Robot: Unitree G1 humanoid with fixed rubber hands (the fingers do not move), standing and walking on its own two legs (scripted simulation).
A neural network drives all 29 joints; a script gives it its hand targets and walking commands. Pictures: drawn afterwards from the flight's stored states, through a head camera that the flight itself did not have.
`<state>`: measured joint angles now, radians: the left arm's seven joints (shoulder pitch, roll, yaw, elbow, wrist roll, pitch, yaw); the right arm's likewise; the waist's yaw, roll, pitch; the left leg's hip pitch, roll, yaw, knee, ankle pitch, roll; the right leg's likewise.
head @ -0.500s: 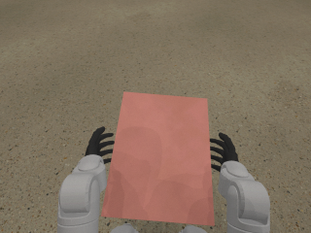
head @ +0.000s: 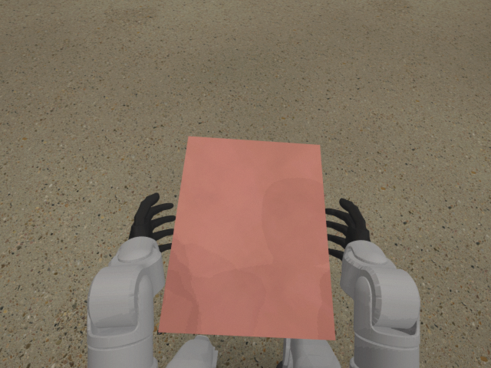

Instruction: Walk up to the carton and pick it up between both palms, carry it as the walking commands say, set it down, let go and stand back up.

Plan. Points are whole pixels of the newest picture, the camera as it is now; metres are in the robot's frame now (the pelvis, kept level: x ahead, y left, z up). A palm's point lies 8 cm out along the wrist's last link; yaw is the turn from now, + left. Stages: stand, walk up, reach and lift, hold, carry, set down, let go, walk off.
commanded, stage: carry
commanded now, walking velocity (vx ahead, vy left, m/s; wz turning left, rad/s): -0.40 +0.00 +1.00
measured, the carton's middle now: (247, 240) +0.31 +0.01 -0.02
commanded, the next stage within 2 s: none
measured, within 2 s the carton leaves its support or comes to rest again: neither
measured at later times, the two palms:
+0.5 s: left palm out of the picture -0.04 +0.26 +0.07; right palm out of the picture +0.10 +0.00 +0.08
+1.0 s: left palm out of the picture -0.23 +0.28 +0.12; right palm out of the picture -0.04 +0.04 +0.12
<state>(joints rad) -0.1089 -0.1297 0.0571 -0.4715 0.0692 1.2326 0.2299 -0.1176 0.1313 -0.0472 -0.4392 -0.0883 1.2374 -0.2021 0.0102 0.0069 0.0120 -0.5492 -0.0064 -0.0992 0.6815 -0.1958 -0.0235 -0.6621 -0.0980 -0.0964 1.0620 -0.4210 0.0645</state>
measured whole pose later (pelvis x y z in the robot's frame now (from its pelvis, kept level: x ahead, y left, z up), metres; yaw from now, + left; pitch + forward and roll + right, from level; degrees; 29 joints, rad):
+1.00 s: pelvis -0.33 +0.00 +0.01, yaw +39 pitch +3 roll +1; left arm -0.15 -0.13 0.07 -0.43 0.11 1.29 0.20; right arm -0.14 0.13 -0.02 -0.43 -0.12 1.31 -0.23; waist -0.01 -0.04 -0.12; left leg -0.35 0.01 0.13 0.56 -0.26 0.03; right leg -0.48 -0.19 -0.11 0.73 -0.38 0.07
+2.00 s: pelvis -0.58 +0.19 +0.01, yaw +38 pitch +3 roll +1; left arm -0.15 -0.13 0.04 -0.47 0.11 1.27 0.21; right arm -0.13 0.13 -0.04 -0.50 -0.12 1.30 -0.23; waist -0.02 -0.05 -0.06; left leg -0.39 0.04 0.16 0.58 -0.21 0.01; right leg -0.32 -0.24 -0.13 0.65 -0.38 0.11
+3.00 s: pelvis -0.79 +0.39 +0.01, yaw +34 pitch +3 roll -1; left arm -0.17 -0.14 0.07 -0.42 0.11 1.28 0.21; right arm -0.15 0.13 -0.04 -0.43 -0.11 1.30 -0.23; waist 0.01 0.00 -0.07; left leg -0.39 0.01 0.20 0.55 -0.23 0.10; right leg -0.31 -0.11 -0.16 0.76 -0.54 0.04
